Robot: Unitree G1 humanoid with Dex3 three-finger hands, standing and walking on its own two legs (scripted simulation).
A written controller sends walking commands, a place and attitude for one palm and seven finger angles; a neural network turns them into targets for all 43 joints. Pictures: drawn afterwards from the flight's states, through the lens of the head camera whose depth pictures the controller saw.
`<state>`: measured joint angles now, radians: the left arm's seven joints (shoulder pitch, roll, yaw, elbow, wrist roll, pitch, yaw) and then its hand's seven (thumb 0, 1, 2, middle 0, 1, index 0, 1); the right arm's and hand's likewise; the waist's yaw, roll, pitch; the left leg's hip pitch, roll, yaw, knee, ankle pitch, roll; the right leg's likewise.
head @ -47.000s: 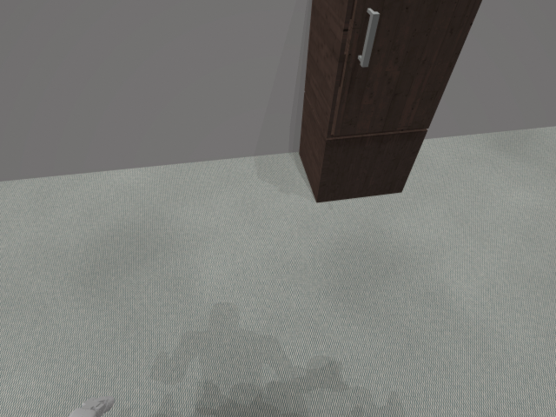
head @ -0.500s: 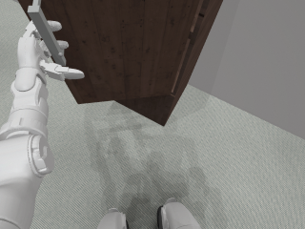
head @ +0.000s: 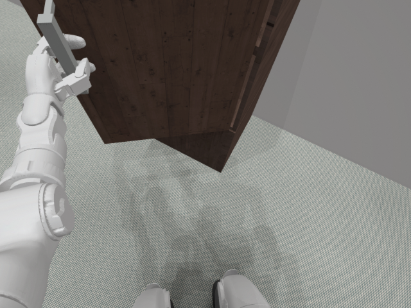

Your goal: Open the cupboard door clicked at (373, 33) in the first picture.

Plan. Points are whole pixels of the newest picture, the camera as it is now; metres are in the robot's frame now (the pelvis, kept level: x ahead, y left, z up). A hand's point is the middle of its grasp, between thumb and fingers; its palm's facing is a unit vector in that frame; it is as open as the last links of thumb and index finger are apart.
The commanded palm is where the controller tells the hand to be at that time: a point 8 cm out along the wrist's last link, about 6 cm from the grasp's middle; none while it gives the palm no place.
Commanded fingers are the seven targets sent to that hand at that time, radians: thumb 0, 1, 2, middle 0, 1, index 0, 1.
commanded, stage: close the thumb around the handle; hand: left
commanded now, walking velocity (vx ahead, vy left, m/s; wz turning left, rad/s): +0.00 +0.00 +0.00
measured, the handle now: (67, 52) +0.58 +0.20 +0.10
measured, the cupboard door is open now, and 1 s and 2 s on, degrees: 38 56 77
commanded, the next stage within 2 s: pull the door open along its arc in 0.10 s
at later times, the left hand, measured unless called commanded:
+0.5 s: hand (84, 85) +0.51 +0.17 +0.09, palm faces +0.04 -1.00 +0.00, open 5.5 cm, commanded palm +0.46 +0.21 +0.09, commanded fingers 0.00 0.90 0.90 -0.40 -1.35 -0.40 -1.35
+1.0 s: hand (110, 124) +0.43 +0.12 +0.09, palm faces +0.49 -0.87 +0.01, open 5.8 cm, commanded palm +0.38 +0.16 +0.09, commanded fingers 0.00 0.90 0.90 -0.40 -1.35 -0.40 -1.35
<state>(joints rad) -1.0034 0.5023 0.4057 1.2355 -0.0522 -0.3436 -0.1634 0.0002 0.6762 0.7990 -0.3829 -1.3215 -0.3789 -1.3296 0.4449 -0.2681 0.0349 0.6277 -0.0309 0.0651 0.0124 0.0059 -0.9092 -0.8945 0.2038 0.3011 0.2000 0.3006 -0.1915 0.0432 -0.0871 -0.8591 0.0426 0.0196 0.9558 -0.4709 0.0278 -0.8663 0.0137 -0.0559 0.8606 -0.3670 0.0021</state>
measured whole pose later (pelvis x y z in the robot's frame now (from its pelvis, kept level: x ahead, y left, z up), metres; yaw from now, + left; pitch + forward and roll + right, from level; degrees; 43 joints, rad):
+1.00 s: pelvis -0.01 -0.01 +0.01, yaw +2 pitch +15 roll -1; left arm -0.58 -0.01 0.18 0.70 0.05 -0.28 0.55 0.00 0.72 0.82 -0.34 -1.32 -0.35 -1.33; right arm 0.22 -0.20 -0.01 0.62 -0.08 -0.02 0.03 0.01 -0.91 -0.89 0.20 0.30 0.20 0.30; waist -0.06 0.04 -0.12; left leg -0.72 0.01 0.01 0.90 -0.44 0.02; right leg -0.75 -0.01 -0.06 0.86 -0.37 -0.01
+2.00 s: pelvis +0.01 -0.04 +0.02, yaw +4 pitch +7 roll +0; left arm -0.04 -0.11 -0.24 0.16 0.07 -0.06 0.62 0.03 0.62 0.77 -0.36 -1.31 -0.38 -1.34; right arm 0.08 -0.16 0.02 0.59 -0.07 0.03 0.01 0.01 -0.91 -0.90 0.20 0.30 0.20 0.30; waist 0.02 0.05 -0.09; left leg -0.49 0.02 -0.03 0.81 -0.43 -0.03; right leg -0.52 -0.01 -0.10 0.81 -0.41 -0.05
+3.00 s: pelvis -0.03 -0.02 +0.02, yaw +4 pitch +5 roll +0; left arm -0.14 0.04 -0.23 0.29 -0.04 -0.23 0.10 -0.02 -0.50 0.30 -0.24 -0.39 -0.16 -0.42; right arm 0.22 -0.21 0.02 0.58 -0.01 -0.03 -0.04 0.01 -0.91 -0.90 0.20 0.30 0.20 0.30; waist 0.02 0.05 -0.04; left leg -0.52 -0.01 -0.01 0.84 -0.40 0.01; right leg -0.55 -0.03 -0.08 0.83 -0.36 -0.02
